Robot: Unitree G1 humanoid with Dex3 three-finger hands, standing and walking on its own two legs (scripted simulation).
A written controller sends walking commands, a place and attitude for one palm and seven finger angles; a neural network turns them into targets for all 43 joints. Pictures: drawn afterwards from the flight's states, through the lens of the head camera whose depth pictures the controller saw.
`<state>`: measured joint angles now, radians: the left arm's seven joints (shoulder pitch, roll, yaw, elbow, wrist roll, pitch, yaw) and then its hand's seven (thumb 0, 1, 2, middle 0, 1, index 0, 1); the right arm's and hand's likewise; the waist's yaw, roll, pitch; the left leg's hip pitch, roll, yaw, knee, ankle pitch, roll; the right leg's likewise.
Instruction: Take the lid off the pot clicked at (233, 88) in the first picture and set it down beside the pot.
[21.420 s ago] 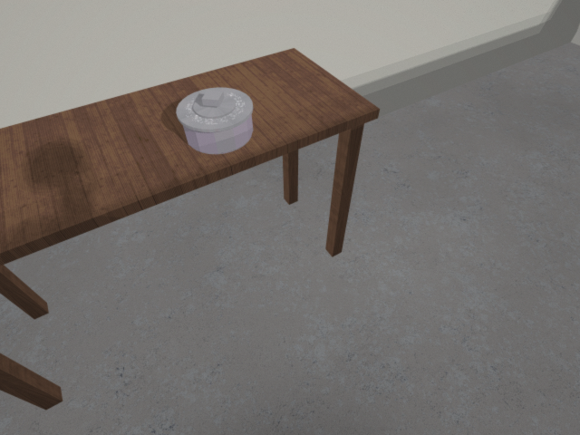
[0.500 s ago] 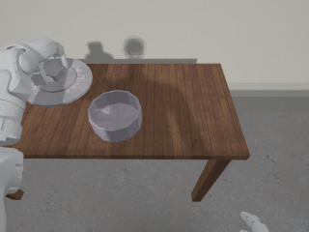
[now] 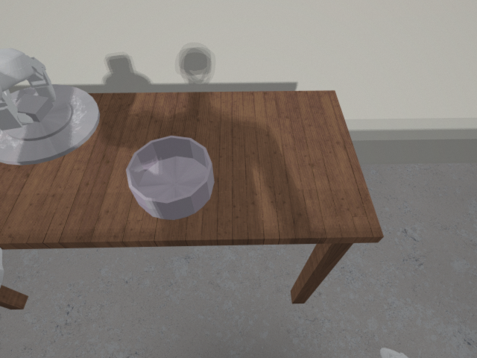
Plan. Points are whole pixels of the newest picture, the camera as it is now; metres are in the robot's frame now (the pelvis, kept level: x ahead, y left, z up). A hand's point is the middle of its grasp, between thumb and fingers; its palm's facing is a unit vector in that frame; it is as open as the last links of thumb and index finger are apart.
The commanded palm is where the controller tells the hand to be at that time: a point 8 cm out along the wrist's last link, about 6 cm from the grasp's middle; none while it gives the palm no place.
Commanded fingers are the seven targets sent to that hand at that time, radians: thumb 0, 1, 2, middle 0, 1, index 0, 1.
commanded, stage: move the lid sideways beside the pot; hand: left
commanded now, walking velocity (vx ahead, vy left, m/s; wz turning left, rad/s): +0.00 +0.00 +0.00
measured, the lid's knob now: (32, 107) +0.47 +0.33 +0.16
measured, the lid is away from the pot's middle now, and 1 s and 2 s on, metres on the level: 0.19 0.22 0.23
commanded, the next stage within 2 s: lower the lid onto the table in 0.42 s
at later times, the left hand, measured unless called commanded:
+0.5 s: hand out of the picture +0.41 +0.38 +0.18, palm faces -0.35 -0.06 -0.93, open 7.6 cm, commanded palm +0.43 +0.37 +0.26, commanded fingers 0.00 0.68 0.98 -0.95 -1.09 -0.81 -1.01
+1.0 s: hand (3, 130) +0.42 +0.36 +0.15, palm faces -0.38 -0.08 -0.92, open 7.6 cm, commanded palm +0.44 +0.36 +0.23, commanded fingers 0.00 0.68 0.98 -0.95 -1.09 -0.81 -1.01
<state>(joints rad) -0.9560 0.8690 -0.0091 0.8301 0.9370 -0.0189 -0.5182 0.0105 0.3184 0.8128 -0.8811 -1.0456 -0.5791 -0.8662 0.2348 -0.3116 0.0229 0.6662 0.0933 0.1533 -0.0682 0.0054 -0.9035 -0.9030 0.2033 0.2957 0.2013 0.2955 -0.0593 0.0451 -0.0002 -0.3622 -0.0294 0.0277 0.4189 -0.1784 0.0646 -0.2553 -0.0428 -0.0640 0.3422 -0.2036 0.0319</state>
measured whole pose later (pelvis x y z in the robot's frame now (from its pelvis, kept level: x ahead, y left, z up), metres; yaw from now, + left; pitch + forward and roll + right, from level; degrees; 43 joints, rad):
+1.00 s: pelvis -0.01 +0.01 +0.00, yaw +0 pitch +8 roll -2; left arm -0.98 0.91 0.01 0.97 0.96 -0.14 -0.50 0.01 0.32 0.81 -0.88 -1.05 -0.57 -0.86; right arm 0.25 -0.30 0.04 0.69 0.09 0.15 -0.09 0.00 -0.90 -0.90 0.20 0.30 0.20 0.30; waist -0.06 0.03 0.00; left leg -0.43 -0.02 0.02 0.48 -0.19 0.07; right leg -0.31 -0.04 -0.07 0.37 -0.20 0.03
